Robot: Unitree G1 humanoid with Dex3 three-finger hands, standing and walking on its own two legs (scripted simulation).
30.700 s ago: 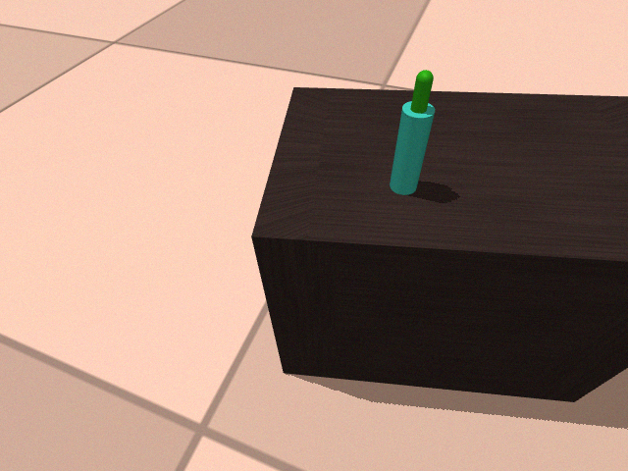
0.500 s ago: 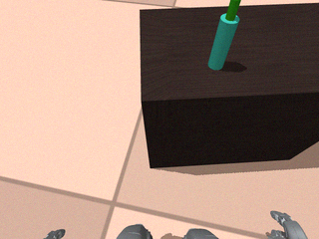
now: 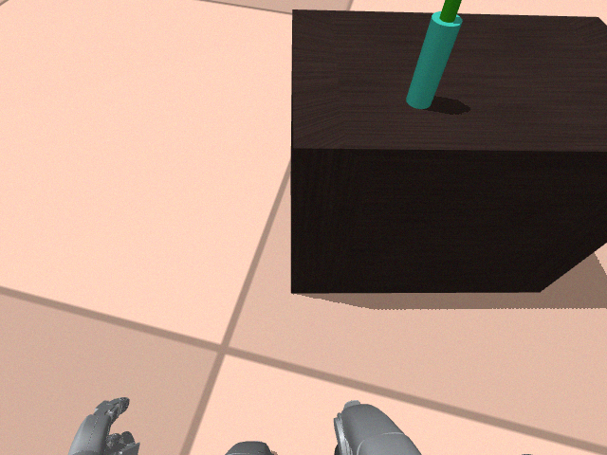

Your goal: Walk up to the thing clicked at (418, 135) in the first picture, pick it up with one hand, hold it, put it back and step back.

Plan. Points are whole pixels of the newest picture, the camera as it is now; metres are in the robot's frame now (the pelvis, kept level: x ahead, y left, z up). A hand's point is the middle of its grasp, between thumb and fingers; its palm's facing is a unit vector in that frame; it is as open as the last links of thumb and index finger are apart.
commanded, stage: step back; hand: right
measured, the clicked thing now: (436, 47) +0.82 -0.26 +0.07
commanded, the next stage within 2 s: stand in 1.96 s
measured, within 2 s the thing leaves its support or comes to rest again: neither
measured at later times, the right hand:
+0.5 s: hand out of the picture -0.06 -0.32 -0.15, palm faces +0.04 +0.93 -0.37, open 7.4 cm
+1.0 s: hand out of the picture -0.21 -0.33 -0.13, palm faces +0.02 +0.91 -0.41, open 7.4 cm
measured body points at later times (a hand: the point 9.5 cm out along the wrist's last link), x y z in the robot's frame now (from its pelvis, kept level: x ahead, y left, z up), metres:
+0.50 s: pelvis -0.16 -0.04 +0.01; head -0.12 -0.07 +0.45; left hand -0.06 +0.26 -0.10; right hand -0.07 -0.36 -0.12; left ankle -0.15 +0.11 -0.65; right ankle -0.15 -0.15 -0.72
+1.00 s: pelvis -0.33 -0.06 -0.01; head -0.29 -0.06 +0.44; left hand -0.24 +0.25 -0.13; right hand -0.21 -0.38 -0.10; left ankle -0.23 +0.07 -0.72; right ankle -0.39 -0.19 -0.73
